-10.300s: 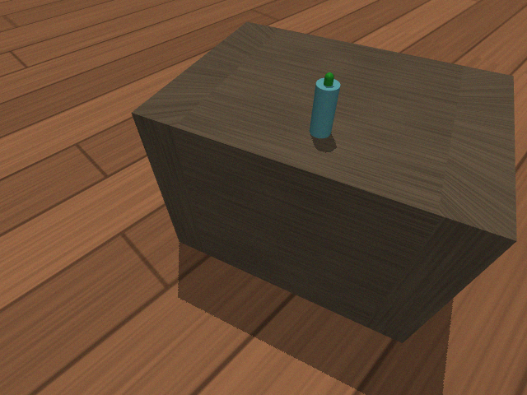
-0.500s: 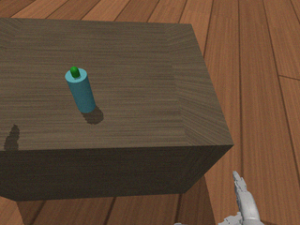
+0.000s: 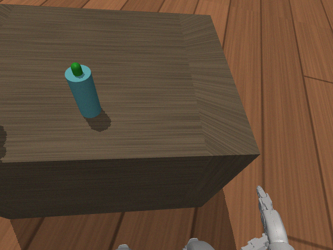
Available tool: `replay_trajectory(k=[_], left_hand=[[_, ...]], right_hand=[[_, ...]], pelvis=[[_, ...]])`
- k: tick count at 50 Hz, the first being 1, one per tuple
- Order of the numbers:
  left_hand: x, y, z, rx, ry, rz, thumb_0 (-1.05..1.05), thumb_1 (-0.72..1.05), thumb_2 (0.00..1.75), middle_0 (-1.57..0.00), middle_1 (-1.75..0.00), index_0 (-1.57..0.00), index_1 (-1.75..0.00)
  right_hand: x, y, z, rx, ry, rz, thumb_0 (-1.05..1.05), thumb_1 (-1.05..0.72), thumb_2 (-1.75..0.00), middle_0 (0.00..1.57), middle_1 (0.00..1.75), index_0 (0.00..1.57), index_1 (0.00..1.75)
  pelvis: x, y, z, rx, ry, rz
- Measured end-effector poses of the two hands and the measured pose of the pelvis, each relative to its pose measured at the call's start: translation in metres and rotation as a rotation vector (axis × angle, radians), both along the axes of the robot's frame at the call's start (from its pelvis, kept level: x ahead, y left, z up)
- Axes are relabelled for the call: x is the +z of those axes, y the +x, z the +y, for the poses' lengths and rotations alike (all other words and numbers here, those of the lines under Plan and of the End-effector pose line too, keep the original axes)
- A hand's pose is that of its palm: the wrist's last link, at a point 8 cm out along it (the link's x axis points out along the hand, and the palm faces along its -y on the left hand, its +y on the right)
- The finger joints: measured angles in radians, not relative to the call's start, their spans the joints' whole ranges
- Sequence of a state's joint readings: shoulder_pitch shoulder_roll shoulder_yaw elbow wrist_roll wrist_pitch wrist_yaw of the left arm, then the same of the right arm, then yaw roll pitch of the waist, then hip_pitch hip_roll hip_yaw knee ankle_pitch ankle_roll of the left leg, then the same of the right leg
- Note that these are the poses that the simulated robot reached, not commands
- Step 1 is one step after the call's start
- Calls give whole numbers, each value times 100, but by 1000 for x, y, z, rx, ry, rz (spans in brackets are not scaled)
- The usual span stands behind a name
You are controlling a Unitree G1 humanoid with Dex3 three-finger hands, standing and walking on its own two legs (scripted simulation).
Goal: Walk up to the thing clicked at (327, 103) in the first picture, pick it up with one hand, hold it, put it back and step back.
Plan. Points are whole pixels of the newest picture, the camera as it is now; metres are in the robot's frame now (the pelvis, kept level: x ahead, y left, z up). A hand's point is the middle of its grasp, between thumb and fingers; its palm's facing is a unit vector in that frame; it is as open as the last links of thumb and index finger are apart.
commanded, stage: go down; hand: left
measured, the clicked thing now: (83, 89) +0.51 +0.19 +0.05
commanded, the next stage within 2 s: approach in 0.64 s
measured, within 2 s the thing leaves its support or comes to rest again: neither
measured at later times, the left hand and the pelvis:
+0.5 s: hand out of the picture +0.41 +0.37 +0.15, palm faces +0.14 -0.99 +0.00, open 17.8 cm; pelvis +0.00 +0.00 -0.01, yaw +0 degrees
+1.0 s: hand out of the picture +0.42 +0.34 +0.12, palm faces +0.07 -1.00 +0.02, open 17.6 cm; pelvis -0.01 +0.00 -0.01, yaw +0 degrees
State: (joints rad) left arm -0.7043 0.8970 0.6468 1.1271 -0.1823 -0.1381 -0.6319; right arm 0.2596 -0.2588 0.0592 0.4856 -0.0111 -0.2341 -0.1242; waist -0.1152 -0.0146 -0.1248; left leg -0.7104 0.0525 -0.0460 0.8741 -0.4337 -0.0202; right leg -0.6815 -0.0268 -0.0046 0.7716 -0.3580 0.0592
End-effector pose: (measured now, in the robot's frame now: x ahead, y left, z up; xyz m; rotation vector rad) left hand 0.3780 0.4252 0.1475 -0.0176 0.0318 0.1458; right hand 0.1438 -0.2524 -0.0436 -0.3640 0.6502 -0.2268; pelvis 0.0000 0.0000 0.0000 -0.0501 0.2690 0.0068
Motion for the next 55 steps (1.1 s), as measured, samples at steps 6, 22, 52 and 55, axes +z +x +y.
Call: replay_trajectory(k=[6, 22, 52, 55], left_hand=[[4, 6, 0, -4, 7, 5, -2, -60, 5, -5, -4, -4, -5], [-4, 7, 0, -7, 4, 17, -2, -61, 4, -5, -4, -4, -5], [-40, 22, -48, -86, -30, 55, -2, -59, 5, -7, -6, -5, -8], [-66, 31, -67, -100, -55, 72, -2, -58, 5, -6, -6, -5, -8]], right_hand=[[0, 1, 4, 2, 6, -11, -1, 53, -5, 6, 5, 6, 5], [0, -5, 8, 16, 10, -9, -1, 52, -6, 6, 5, 5, 5], [4, 1, 10, 54, 23, -71, -1, 54, -5, 6, 5, 6, 5], [6, -3, 8, 54, 19, -74, -1, 54, -5, 6, 5, 6, 5]], pelvis=[[-2, 2, 2, -1, -2, 6], [-6, 0, 3, -5, -6, 15], [-14, -8, -2, 2, 2, 25], [-18, -12, -2, -1, 4, 35]])
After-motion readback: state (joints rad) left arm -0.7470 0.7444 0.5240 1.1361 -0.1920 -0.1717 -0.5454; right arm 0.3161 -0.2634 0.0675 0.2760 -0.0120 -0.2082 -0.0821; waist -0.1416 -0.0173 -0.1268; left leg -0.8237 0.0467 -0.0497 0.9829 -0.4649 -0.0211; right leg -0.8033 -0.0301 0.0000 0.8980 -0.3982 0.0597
